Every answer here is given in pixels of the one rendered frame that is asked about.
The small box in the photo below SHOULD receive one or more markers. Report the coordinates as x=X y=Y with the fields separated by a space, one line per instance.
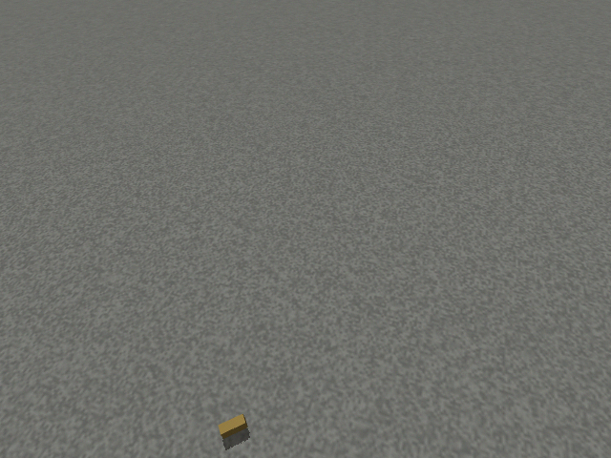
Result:
x=232 y=426

